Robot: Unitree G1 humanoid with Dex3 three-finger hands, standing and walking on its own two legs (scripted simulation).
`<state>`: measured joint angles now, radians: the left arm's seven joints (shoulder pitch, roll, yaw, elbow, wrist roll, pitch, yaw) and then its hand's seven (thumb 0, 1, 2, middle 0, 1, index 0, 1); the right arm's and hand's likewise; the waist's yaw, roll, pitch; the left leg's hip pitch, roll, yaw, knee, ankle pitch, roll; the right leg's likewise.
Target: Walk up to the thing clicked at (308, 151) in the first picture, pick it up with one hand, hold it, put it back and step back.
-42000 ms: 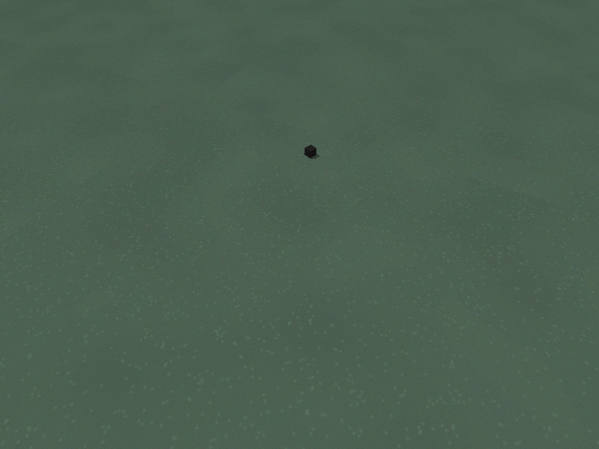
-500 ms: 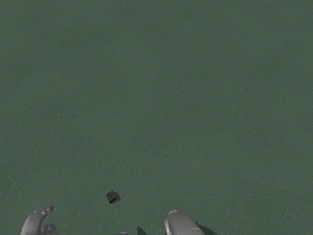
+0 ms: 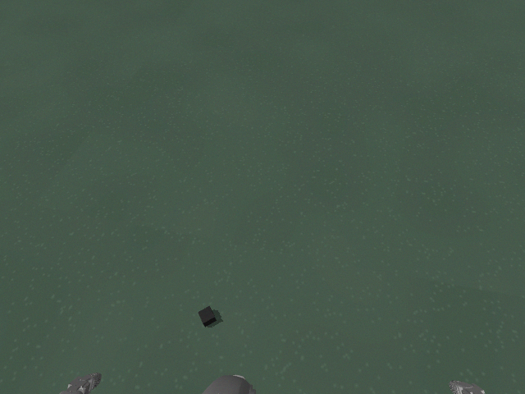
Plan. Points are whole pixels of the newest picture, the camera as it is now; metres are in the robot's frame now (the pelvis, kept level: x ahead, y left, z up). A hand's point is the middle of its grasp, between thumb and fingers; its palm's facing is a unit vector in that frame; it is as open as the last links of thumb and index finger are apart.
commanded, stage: step back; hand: left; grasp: from above
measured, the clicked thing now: (207, 316) +0.45 +0.25 -0.74
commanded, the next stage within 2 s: none
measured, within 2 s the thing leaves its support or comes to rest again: neither
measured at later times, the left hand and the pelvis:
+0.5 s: hand out of the picture -0.09 +0.27 -0.16, palm faces +0.02 -0.92 -0.39, open 7.4 cm; pelvis -0.16 -0.01 +0.00, yaw +0 degrees
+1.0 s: hand out of the picture -0.25 +0.24 -0.15, palm faces +0.10 -0.90 -0.42, open 7.4 cm; pelvis -0.36 -0.04 -0.02, yaw +6 degrees
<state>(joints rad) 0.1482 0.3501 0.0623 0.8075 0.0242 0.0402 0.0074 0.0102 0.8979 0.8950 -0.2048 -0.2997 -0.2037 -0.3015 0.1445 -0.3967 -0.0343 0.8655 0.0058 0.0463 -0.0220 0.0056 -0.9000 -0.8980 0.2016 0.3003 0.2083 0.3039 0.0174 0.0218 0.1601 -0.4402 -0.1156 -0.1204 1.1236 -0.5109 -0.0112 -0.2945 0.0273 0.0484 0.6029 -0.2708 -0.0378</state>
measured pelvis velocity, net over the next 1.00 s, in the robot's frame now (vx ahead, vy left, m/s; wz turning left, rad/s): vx -0.36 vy -0.04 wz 0.11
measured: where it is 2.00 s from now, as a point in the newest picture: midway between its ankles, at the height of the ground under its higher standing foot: outside the picture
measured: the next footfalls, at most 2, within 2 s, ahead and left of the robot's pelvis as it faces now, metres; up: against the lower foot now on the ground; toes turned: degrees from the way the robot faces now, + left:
left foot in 0.18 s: -0.04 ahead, +0.12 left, +0.00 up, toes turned +1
right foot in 0.58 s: -0.20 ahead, -0.16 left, +0.00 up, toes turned +2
